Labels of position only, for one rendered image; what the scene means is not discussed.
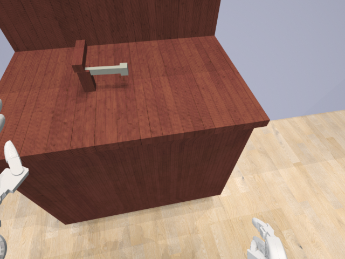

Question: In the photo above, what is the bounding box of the counter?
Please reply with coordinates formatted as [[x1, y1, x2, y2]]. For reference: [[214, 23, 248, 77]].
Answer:
[[0, 0, 270, 225]]

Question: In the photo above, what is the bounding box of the right robot hand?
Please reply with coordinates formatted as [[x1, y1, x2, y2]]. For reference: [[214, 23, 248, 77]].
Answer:
[[247, 217, 288, 259]]

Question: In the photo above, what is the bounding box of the tap lever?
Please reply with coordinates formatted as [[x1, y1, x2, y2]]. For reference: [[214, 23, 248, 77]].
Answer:
[[85, 63, 129, 76]]

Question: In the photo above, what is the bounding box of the left robot hand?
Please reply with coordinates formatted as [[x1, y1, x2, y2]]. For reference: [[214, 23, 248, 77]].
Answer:
[[0, 99, 29, 205]]

